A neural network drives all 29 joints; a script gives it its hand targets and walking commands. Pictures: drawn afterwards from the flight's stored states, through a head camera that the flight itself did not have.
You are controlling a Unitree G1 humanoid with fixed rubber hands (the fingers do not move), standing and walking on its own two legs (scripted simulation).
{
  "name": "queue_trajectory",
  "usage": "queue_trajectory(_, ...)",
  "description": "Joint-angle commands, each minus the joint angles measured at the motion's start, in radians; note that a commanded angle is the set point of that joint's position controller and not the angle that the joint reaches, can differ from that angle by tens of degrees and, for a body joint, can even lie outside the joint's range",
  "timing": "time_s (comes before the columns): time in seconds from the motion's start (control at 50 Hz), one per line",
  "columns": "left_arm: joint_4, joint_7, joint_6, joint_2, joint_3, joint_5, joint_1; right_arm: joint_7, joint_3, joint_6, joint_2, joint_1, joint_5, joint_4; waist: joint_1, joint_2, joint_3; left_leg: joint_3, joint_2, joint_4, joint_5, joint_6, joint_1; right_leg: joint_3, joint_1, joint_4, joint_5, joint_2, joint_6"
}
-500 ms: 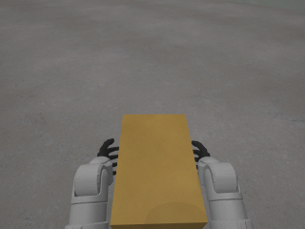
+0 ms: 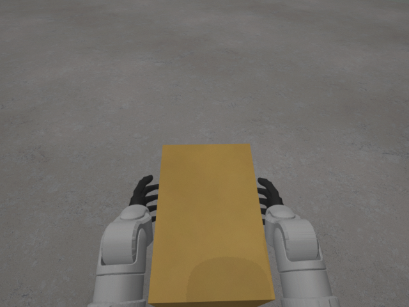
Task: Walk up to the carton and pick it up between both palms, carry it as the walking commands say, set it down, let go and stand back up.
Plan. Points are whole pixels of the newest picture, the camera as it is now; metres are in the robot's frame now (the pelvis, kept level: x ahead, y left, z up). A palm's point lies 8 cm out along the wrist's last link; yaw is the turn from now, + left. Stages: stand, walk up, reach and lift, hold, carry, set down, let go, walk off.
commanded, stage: carry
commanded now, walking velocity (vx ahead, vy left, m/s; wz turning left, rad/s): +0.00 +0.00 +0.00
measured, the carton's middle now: (207, 236) +0.28 +0.00 -0.01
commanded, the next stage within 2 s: none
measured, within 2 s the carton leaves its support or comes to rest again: neither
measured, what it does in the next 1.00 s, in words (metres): lifts its left foot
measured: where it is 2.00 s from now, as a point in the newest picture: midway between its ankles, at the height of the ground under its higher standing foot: (174, 224)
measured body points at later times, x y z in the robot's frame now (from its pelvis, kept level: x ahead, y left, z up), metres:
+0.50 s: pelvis -0.01 +0.01 +0.00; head -0.01 +0.02 +0.45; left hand +0.29 +0.14 +0.08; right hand +0.29 -0.11 +0.07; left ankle -0.02 +0.08 -0.73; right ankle +0.04 -0.14 -0.73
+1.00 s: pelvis +0.06 -0.04 +0.02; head +0.08 -0.08 +0.47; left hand +0.36 +0.08 +0.11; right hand +0.36 -0.18 +0.08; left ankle +0.06 +0.10 -0.68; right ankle +0.00 -0.15 -0.73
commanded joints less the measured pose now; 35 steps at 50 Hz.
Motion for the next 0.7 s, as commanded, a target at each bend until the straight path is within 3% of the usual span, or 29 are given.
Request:
queue_trajectory(0.0,0.074,-0.226,-0.021,-0.877,-0.499,-0.229,-0.433,0.244,0.427,-0.053,0.903,-0.434,0.265,0.031,0.013,0.055,-0.317,-0.103,0.149,-0.097,0.41,-0.013,0.117,0.078,0.125,-0.014,0.243,-0.095,-0.042)
queue_trajectory(0.04,-0.055,-0.229,-0.04,-0.9,-0.539,-0.281,-0.472,0.242,0.455,-0.068,0.927,-0.415,0.292,-0.041,0.01,0.06,-0.369,-0.118,0.184,-0.076,0.585,-0.013,0.17,0.058,0.131,-0.006,0.185,-0.088,-0.031)
queue_trajectory(0.06,-0.124,-0.228,-0.016,-0.951,-0.625,-0.335,-0.474,0.241,0.561,-0.052,0.967,-0.549,0.378,-0.203,0.011,0.068,-0.317,-0.088,0.162,-0.075,0.502,-0.012,0.162,0.05,0.103,-0.023,0.21,-0.077,-0.027)
queue_trajectory(0.08,-0.058,-0.233,-0.034,-0.925,-0.55,-0.291,-0.479,0.248,0.501,-0.066,0.95,-0.545,0.344,-0.139,0.01,0.018,-0.336,-0.108,0.168,-0.091,0.496,-0.022,0.171,0.041,0.098,-0.008,0.19,-0.081,-0.028)
queue_trajectory(0.1,-0.248,-0.226,-0.015,-0.962,-0.664,-0.374,-0.531,0.246,0.607,-0.044,0.995,-0.585,0.432,-0.303,0.01,0.054,-0.333,-0.102,0.162,-0.073,0.594,-0.017,0.168,0.035,0.116,0.022,0.256,-0.078,-0.031)
queue_trajectory(0.12,-0.077,-0.225,-0.008,-0.932,-0.57,-0.31,-0.464,0.238,0.516,-0.043,0.95,-0.518,0.351,-0.166,0.009,0.032,-0.304,-0.136,0.183,-0.096,0.696,-0.025,0.175,0.035,0.088,0.039,0.194,-0.065,-0.023)
queue_trajectory(0.16,-0.021,-0.229,-0.02,-0.905,-0.533,-0.277,-0.464,0.232,0.45,-0.051,0.929,-0.457,0.296,-0.033,0.009,0.086,-0.331,-0.111,0.161,-0.088,0.591,-0.008,0.157,0.055,0.11,0.023,0.214,-0.083,-0.043)
queue_trajectory(0.18,-0.075,-0.234,-0.031,-0.881,-0.539,-0.283,-0.491,0.234,0.453,-0.069,0.947,-0.419,0.28,-0.031,0.009,0.022,-0.345,-0.085,0.152,-0.053,0.508,0.006,0.162,0.044,0.137,-0.018,0.251,-0.079,-0.032)
queue_trajectory(0.22,-0.115,-0.24,-0.046,-0.901,-0.572,-0.317,-0.512,0.227,0.488,-0.077,0.937,-0.445,0.303,-0.11,0.005,0.002,-0.359,-0.082,0.151,-0.044,0.543,-0.001,0.147,0.053,0.171,0.011,0.348,-0.094,-0.037)
queue_trajectory(0.24,-0.195,-0.241,-0.009,-0.971,-0.66,-0.386,-0.467,0.227,0.619,-0.047,0.97,-0.577,0.415,-0.345,0.007,-0.034,-0.341,-0.102,0.146,-0.08,0.448,-0.004,0.141,0.061,0.153,0.008,0.278,-0.089,-0.043)
queue_trajectory(0.26,0.066,-0.247,-0.023,-0.92,-0.497,-0.283,-0.477,0.23,0.455,-0.063,0.906,-0.539,0.289,-0.072,0.005,-0.08,-0.329,-0.143,0.178,-0.096,0.382,-0.005,0.128,0.068,0.138,-0.023,0.198,-0.082,-0.041)
queue_trajectory(0.28,-0.004,-0.238,-0.026,-0.92,-0.532,-0.28,-0.455,0.235,0.49,-0.063,0.938,-0.494,0.304,-0.101,0.012,0.026,-0.319,-0.12,0.162,-0.119,0.318,0.001,0.134,0.08,0.104,-0.038,0.158,-0.081,-0.041)
queue_trajectory(0.3,-0.169,-0.234,0.008,-0.97,-0.658,-0.387,-0.49,0.226,0.577,-0.031,0.952,-0.535,0.378,-0.284,0.011,0.041,-0.303,-0.106,0.152,-0.115,0.284,0.016,0.103,0.075,0.118,-0.04,0.184,-0.075,-0.039)
queue_trajectory(0.32,-0.04,-0.241,-0.009,-0.905,-0.553,-0.299,-0.482,0.231,0.481,-0.032,0.952,-0.466,0.295,-0.062,0.009,-0.039,-0.279,-0.134,0.165,-0.153,0.157,0.012,0.112,0.088,0.095,-0.062,0.084,-0.069,-0.046)
queue_trajectory(0.34,0.007,-0.238,-0.025,-0.905,-0.527,-0.276,-0.464,0.235,0.442,-0.049,0.923,-0.454,0.272,-0.028,0.01,-0.035,-0.302,-0.141,0.166,-0.136,0.262,0.009,0.121,0.066,0.122,-0.046,0.136,-0.07,-0.047)
queue_trajectory(0.36,-0.073,-0.233,-0.033,-0.899,-0.561,-0.304,-0.527,0.236,0.456,-0.06,0.928,-0.474,0.295,-0.07,0.013,0.05,-0.296,-0.123,0.159,-0.139,0.309,0.002,0.136,0.078,0.111,-0.043,0.137,-0.076,-0.057)
queue_trajectory(0.38,-0.122,-0.239,-0.028,-0.92,-0.6,-0.342,-0.557,0.23,0.507,-0.065,0.941,-0.526,0.327,-0.155,0.008,0.025,-0.299,-0.148,0.188,-0.142,0.436,0.0,0.14,0.058,0.103,-0.019,0.152,-0.064,-0.048)
queue_trajectory(0.4,-0.45,-0.228,0.01,-0.985,-0.763,-0.485,-0.597,0.224,0.686,-0.018,1.005,-0.61,0.483,-0.495,0.007,-0.019,-0.31,-0.177,0.221,-0.131,0.346,0.007,0.139,0.062,0.095,-0.023,0.119,-0.058,-0.033)
queue_trajectory(0.42,-0.422,-0.231,0.067,-0.989,-0.775,-0.514,-0.643,0.221,0.655,0.028,1.01,-0.58,0.484,-0.421,0.006,0.06,-0.302,-0.192,0.243,-0.147,0.24,0.026,0.117,0.066,0.063,-0.008,0.076,-0.055,-0.031)
queue_trajectory(0.44,-0.383,-0.229,0.091,-1.006,-0.776,-0.498,-0.621,0.226,0.65,0.061,1.002,-0.627,0.488,-0.419,0.006,0.07,-0.27,-0.232,0.271,-0.188,0.278,0.014,0.105,0.044,0.043,0.017,0.019,-0.024,-0.014)
queue_trajectory(0.46,-0.327,-0.222,0.133,-0.985,-0.735,-0.456,-0.578,0.233,0.616,0.103,1.007,-0.524,0.468,-0.331,0.007,0.153,-0.256,-0.276,0.299,-0.206,0.286,0.03,0.157,0.024,-0.016,0.057,-0.05,-0.001,-0.013)
queue_trajectory(0.5,-0.207,-0.231,0.186,-0.934,-0.679,-0.39,-0.403,0.243,0.595,0.161,0.976,-0.373,0.418,-0.211,0.005,0.113,-0.243,-0.288,0.355,-0.198,0.318,0.07,0.143,0.008,-0.039,0.093,-0.131,-0.003,0.002)
queue_trajectory(0.54,-0.197,-0.246,0.2,-0.953,-0.687,-0.411,-0.419,0.244,0.589,0.159,0.949,-0.423,0.411,-0.291,0.005,0.152,-0.294,-0.267,0.353,-0.155,0.429,0.081,0.211,0.027,-0.085,0.126,-0.169,-0.016,-0.012)
queue_trajectory(0.56,-0.232,-0.254,0.2,-0.968,-0.703,-0.443,-0.49,0.25,0.604,0.164,0.969,-0.463,0.429,-0.316,0.0,0.137,-0.263,-0.319,0.384,-0.153,0.54,0.069,0.227,0.018,-0.154,0.159,-0.196,0.001,-0.007)
queue_trajectory(0.6,-0.339,-0.257,0.205,-0.976,-0.707,-0.47,-0.586,0.257,0.595,0.184,1.05,-0.426,0.438,-0.225,0.0,0.198,-0.257,-0.277,0.418,-0.113,0.648,0.094,0.188,0.007,-0.105,0.181,-0.198,-0.02,-0.005)
queue_trajectory(0.62,-0.323,-0.258,0.203,-0.984,-0.698,-0.464,-0.591,0.256,0.606,0.176,1.041,-0.5,0.448,-0.287,0.005,0.189,-0.27,-0.288,0.401,-0.098,0.665,0.072,0.207,-0.003,-0.111,0.139,-0.173,0.0,-0.007)
queue_trajectory(0.64,-0.339,-0.254,0.207,-1.022,-0.719,-0.483,-0.651,0.258,0.592,0.182,1.051,-0.513,0.45,-0.283,0.01,0.215,-0.249,-0.212,0.36,-0.076,0.709,0.044,0.18,-0.017,-0.071,0.073,-0.116,-0.003,-0.011)
queue_trajectory(0.66,-0.22,-0.258,0.23,-1.029,-0.691,-0.45,-0.549,0.254,0.584,0.192,1.033,-0.539,0.435,-0.276,0.019,0.23,-0.234,-0.223,0.376,-0.069,0.623,0.037,0.126,-0.021,-0.033,0.048,-0.068,-0.008,-0.007)
queue_trajectory(0.68,-0.216,-0.26,0.232,-0.999,-0.662,-0.44,-0.482,0.252,0.587,0.192,1.031,-0.507,0.429,-0.289,0.02,0.098,-0.258,-0.159,0.316,-0.012,0.659,-0.004,0.129,-0.005,0.049,-0.039,0.106,-0.018,-0.015)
